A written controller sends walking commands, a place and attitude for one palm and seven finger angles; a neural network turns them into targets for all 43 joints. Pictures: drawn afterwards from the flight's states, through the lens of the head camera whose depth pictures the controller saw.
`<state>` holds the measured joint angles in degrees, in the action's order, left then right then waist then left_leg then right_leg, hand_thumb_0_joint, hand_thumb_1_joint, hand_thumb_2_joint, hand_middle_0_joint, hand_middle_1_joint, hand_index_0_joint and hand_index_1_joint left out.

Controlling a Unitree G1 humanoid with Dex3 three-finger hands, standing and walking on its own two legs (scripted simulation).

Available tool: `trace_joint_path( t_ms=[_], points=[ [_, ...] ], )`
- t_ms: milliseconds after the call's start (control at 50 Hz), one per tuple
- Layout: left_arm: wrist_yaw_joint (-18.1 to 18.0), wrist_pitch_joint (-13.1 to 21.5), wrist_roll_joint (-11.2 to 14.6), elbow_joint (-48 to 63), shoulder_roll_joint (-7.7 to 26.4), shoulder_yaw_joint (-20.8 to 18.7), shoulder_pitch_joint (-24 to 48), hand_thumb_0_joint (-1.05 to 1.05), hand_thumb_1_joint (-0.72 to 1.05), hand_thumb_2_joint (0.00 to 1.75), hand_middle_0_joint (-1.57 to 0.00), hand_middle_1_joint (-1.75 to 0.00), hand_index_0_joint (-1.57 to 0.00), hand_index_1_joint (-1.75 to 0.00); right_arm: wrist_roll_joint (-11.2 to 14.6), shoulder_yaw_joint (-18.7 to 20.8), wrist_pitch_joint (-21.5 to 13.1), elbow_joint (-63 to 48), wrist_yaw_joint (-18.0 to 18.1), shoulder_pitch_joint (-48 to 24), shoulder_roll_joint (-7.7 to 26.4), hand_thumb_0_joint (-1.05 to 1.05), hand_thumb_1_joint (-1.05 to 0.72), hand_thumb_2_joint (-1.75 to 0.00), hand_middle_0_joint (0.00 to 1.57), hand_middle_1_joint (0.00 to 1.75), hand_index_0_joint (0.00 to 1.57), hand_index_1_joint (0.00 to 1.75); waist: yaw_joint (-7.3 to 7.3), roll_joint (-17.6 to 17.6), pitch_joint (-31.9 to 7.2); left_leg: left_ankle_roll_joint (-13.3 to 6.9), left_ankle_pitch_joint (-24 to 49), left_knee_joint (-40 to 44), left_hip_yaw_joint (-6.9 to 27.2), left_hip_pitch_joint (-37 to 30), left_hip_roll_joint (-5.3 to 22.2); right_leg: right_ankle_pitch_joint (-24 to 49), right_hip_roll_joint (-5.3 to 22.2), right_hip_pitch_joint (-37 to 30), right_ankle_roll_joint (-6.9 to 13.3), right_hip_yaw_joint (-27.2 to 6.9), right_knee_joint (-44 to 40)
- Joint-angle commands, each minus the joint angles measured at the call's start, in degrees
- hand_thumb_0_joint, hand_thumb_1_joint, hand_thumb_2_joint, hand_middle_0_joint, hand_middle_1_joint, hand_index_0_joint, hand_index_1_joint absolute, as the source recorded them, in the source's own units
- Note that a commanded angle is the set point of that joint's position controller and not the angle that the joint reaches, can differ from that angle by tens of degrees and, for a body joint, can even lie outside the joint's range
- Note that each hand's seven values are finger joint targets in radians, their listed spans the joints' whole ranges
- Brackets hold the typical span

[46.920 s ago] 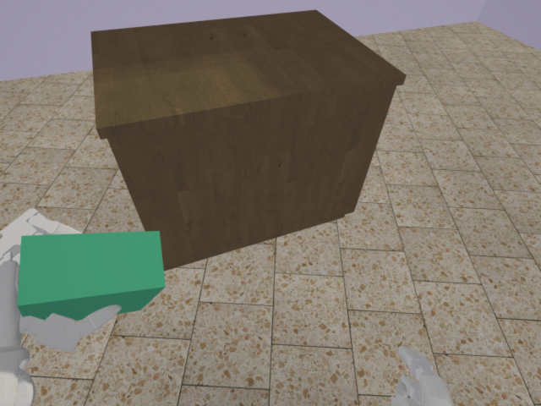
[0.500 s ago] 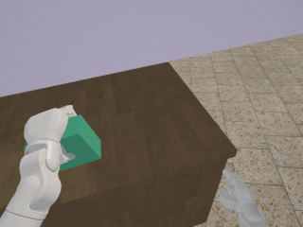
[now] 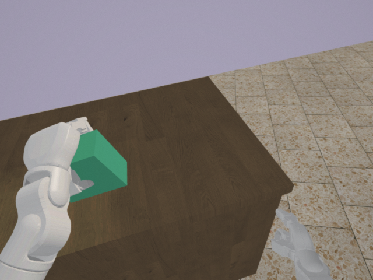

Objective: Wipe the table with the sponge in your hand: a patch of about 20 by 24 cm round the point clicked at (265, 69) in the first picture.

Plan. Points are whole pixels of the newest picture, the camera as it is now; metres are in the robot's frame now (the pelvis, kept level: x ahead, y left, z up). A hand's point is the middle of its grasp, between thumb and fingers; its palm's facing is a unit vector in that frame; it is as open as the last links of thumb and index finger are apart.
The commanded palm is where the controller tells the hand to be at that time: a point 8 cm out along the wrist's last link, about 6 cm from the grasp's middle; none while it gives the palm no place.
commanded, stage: bring the sponge back beside the body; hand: left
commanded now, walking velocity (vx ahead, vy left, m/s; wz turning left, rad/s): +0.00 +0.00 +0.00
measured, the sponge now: (88, 173) +0.26 +0.26 +0.13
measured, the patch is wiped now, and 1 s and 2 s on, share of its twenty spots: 1.00 1.00 1.00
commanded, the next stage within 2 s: step back with the hand held close in 1.66 s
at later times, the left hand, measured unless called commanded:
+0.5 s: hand (67, 171) +0.23 +0.27 +0.17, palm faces +0.24 -0.15 -0.96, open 10.1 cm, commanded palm +0.19 +0.27 +0.25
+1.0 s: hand (57, 184) +0.21 +0.27 +0.17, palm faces +0.22 -0.14 -0.97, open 10.1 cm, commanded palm +0.16 +0.27 +0.24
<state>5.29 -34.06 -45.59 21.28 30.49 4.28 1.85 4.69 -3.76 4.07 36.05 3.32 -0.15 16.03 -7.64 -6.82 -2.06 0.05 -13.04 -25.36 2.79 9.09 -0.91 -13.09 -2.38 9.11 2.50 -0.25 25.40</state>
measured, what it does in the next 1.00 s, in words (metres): stands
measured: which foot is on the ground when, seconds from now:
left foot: down 0.00-1.00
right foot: down 0.00-1.00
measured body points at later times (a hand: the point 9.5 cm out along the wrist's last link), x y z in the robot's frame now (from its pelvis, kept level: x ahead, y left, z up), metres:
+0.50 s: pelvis -0.01 -0.01 +0.00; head -0.04 -0.06 +0.44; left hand +0.21 +0.27 +0.23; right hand +0.26 -0.20 -0.06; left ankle +0.01 +0.12 -0.74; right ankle +0.01 -0.09 -0.74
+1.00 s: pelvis -0.01 +0.00 +0.00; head -0.04 -0.05 +0.44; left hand +0.19 +0.28 +0.22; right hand +0.26 -0.19 -0.06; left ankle +0.01 +0.12 -0.74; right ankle +0.01 -0.09 -0.74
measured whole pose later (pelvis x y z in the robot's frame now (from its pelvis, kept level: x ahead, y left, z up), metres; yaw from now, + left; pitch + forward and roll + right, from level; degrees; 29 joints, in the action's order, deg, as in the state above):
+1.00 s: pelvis -0.01 +0.00 +0.00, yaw +0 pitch -4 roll +0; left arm 4.9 -31.2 -44.8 26.8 32.4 0.2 -9.7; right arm 4.1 -4.1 2.9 35.3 3.4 0.4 15.6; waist -8.1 -7.0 -2.0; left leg 0.2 -13.4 -27.0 2.9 9.5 -0.7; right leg -13.1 -2.7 9.3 2.5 -0.3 26.5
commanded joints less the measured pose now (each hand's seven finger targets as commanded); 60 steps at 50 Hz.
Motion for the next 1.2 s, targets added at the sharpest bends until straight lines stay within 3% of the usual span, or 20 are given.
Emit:
trace_joint_path(
  t_ms=[0,60,80,140,160,180,240,320,360,440,460,520,560,680,760,780,800,960,1040,1180],
  points=[
    [-2.9,1.5,-3.2,9.5,12.9,-8.7,20.0,0.0,0.1,1.3,-1.2,-1.6,-1.2,-1.6,-0.3,1.1,-4.2,-11.4,0.3,-15.4,3.7,0.0,-0.9,-0.9,0.2,0.3,0.2,0.3,-0.07,2.9,-10.8,-2.2,10.7,3.2,2.2,-1.9,-0.2,6.2,1.4,-2.9,2.3,-4.7,-4.5],
    [-3.0,1.4,-3.3,9.5,13.9,-9.5,20.8,0.0,0.1,1.3,-1.2,-1.6,-1.2,-1.6,-0.2,1.1,-4.0,-11.3,0.3,-16.1,4.0,0.0,-0.9,-0.9,0.2,0.3,0.2,0.3,-0.22,2.4,-10.7,-2.1,9.4,3.8,2.3,-2.0,-0.1,4.7,1.0,-2.9,2.5,-5.3,-5.0],
    [-3.0,1.6,-3.3,10.3,12.2,-8.1,20.8,0.0,0.1,1.3,-1.2,-1.6,-1.2,-1.6,-0.2,1.0,-4.1,-11.9,0.2,-15.9,3.4,0.0,-0.9,-0.9,0.2,0.3,0.2,0.3,-0.54,2.2,-12.1,-2.1,10.5,3.5,2.1,-1.8,-0.3,5.8,1.4,-3.9,2.4,-4.3,-4.2],
    [-2.8,1.0,-2.7,9.6,12.1,-8.8,15.8,0.0,0.1,1.3,-1.2,-1.6,-1.2,-1.6,-0.4,1.2,-3.3,-11.7,-0.3,-15.8,3.7,0.0,-0.9,-0.9,0.2,0.3,0.2,0.3,-0.75,3.8,-11.9,-2.1,11.3,3.1,1.8,-1.5,-0.3,8.0,1.6,-4.4,2.1,-5.0,-4.1],
    [-2.9,0.9,-2.4,9.9,14.1,-11.2,14.1,0.0,0.1,1.3,-1.2,-1.6,-1.2,-1.6,-0.2,1.3,-3.4,-11.6,-0.4,-16.2,4.0,0.0,-0.9,-0.9,0.2,0.3,0.2,0.3,-0.97,3.6,-12.1,-2.1,11.0,3.2,1.9,-1.4,-0.1,7.2,1.1,-4.4,2.3,-5.5,-4.1],
    [-2.6,0.8,-2.0,10.5,11.4,-8.9,14.2,0.0,0.1,1.3,-1.2,-1.6,-1.2,-1.6,-0.2,0.8,-3.3,-12.6,-0.5,-16.1,3.5,0.0,-0.9,-0.9,0.2,0.3,0.2,0.3,-0.8,3.9,-11.8,-2.1,11.2,3.0,1.6,-0.6,-0.2,7.9,1.4,-4.6,2.1,-4.3,-3.7],
    [-2.6,0.2,-1.6,10.0,13.8,-11.6,10.2,0.0,0.1,1.3,-1.2,-1.6,-1.2,-1.6,-0.3,1.1,-2.3,-12.0,-0.7,-15.5,4.0,0.0,-0.9,-0.9,0.2,0.3,0.2,0.3,-0.8,6.2,-10.9,-2.2,11.4,1.8,1.6,-0.1,-0.3,9.2,1.6,-3.8,1.7,-5.9,-3.7],
    [-2.6,0.3,-1.4,10.1,13.9,-11.2,11.7,0.0,0.1,1.3,-1.2,-1.6,-1.2,-1.6,-0.2,0.9,-2.5,-12.1,-0.4,-15.8,4.0,0.0,-0.9,-0.9,0.2,0.3,0.2,0.3,-0.08,4.4,-8.6,-2.2,8.7,2.0,1.6,0.3,-0.2,5.0,1.5,-1.6,1.6,-5.7,-4.6],
    [-2.8,0.8,-2.0,12.1,15.0,-11.6,14.1,0.0,0.1,1.3,-1.2,-1.6,-1.2,-1.6,-0.2,1.0,-3.1,-12.1,0.0,-16.0,4.2,0.0,-0.9,-0.9,0.2,0.3,0.2,0.3,0.02,1.8,-8.6,-2.3,8.1,2.3,2.0,-0.6,-0.3,3.6,1.1,-1.0,2.0,-6.2,-4.8],
    [-2.8,1.8,-2.7,11.7,15.0,-11.0,13.4,0.0,0.1,1.3,-1.2,-1.6,-1.2,-1.6,-0.5,1.2,-3.9,-11.8,0.4,-15.3,4.0,0.0,-0.9,-0.9,0.2,0.3,0.2,0.3,-0.12,3.0,-10.2,-2.4,8.8,1.4,2.1,-1.2,-0.7,4.3,1.8,-1.9,1.8,-6.6,-4.7],
    [-2.8,2.1,-2.4,13.3,15.7,-11.7,12.9,0.0,0.1,1.3,-1.2,-1.6,-1.2,-1.6,-0.4,1.3,-4.3,-12.0,0.4,-15.8,4.2,0.0,-0.9,-0.9,0.2,0.3,0.2,0.3,-0.3,0.8,-10.5,-2.5,8.4,1.8,2.2,-1.6,-0.6,3.4,1.4,-2.0,2.0,-6.8,-4.8],
    [-2.5,2.6,-2.2,11.2,13.3,-9.7,11.7,0.0,0.1,1.3,-1.2,-1.6,-1.2,-1.6,-0.6,1.1,-4.7,-11.6,0.5,-15.5,3.7,0.0,-0.9,-0.9,0.2,0.3,0.2,0.3,0.01,2.2,-8.3,-2.2,7.5,1.9,2.3,-0.9,-0.5,2.6,1.9,-1.0,1.7,-6.0,-5.2],
    [-2.6,3.0,-2.3,11.4,15.2,-11.6,11.3,0.0,0.1,1.3,-1.2,-1.6,-1.2,-1.6,-0.5,1.3,-4.9,-11.3,0.7,-15.8,4.1,0.0,-0.9,-0.9,0.2,0.3,0.2,0.3,-0.14,2.5,-8.3,-2.3,6.6,2.1,2.5,-1.0,-0.5,1.2,1.4,-0.8,1.9,-6.8,-5.5],
    [-2.5,3.4,-2.0,13.8,15.2,-12.8,7.2,0.0,0.1,1.3,-1.2,-1.6,-1.2,-1.6,-0.7,1.1,-4.8,-12.3,0.4,-15.5,3.7,0.0,-0.9,-0.9,0.2,0.3,0.2,0.3,-0.88,3.2,-10.1,-2.3,8.8,1.4,2.2,-0.4,-0.6,4.8,1.9,-2.6,1.6,-6.3,-4.2],
    [-2.7,3.3,-1.3,14.8,16.0,-14.5,3.4,0.0,0.1,1.3,-1.2,-1.6,-1.2,-1.6,-0.8,1.3,-4.6,-11.9,0.1,-15.7,4.1,0.0,-0.9,-0.9,0.2,0.3,0.2,0.3,-0.94,2.8,-8.6,-2.3,9.0,1.5,2.3,-0.4,-0.4,5.2,1.4,-2.0,1.7,-6.7,-4.3],
    [-2.6,3.3,-1.1,14.8,14.4,-13.0,3.8,0.0,0.1,1.3,-1.2,-1.6,-1.2,-1.6,-0.7,1.0,-4.7,-12.5,0.1,-15.3,3.6,0.0,-0.9,-0.9,0.2,0.3,0.2,0.3,-0.84,2.7,-9.0,-2.3,9.1,1.4,2.3,0.1,-0.4,5.4,1.8,-2.4,1.5,-5.8,-4.0],
    [-2.6,3.3,-1.3,13.1,14.9,-13.5,3.3,0.0,0.1,1.3,-1.2,-1.6,-1.2,-1.6,-0.7,1.3,-4.7,-11.7,0.1,-14.9,3.8,0.0,-0.9,-0.9,0.2,0.3,0.2,0.3,-0.55,4.6,-7.4,-2.3,8.7,1.2,2.3,0.1,-0.3,4.7,1.7,-1.1,1.4,-6.2,-4.5],
    [-3.0,4.4,-1.5,18.7,15.1,-13.8,1.7,0.0,0.1,1.3,-1.2,-1.6,-1.2,-1.6,-0.9,1.4,-5.4,-12.4,0.3,-15.5,3.9,0.0,-0.9,-0.9,0.2,0.3,0.2,0.3,-0.92,0.6,-8.4,-2.4,8.7,1.9,2.7,-1.2,-0.2,4.1,1.3,-1.8,1.9,-6.1,-4.3],
    [-3.3,4.5,-1.6,17.1,15.3,-14.5,-1.1,0.0,0.1,1.3,-1.2,-1.6,-1.2,-1.6,-1.2,1.6,-5.2,-11.9,0.4,-14.1,3.9,0.0,-0.9,-0.9,0.2,0.3,0.2,0.3,-0.94,3.6,-7.6,-2.3,8.7,1.6,2.6,-0.9,-0.1,4.2,1.7,-1.6,1.4,-5.9,-4.6],
    [-3.6,5.0,-0.9,19.7,14.5,-14.6,-3.2,0.0,0.1,1.3,-1.2,-1.6,-1.2,-1.6,-0.9,1.4,-5.6,-12.6,0.2,-14.5,3.6,0.0,-0.9,-0.9,0.2,0.3,0.2,0.3,-1.11,1.2,-7.7,-2.2,8.2,2.0,2.9,-0.5,0.0,3.3,1.3,-1.9,1.6,-5.2,-4.3]
  ],
)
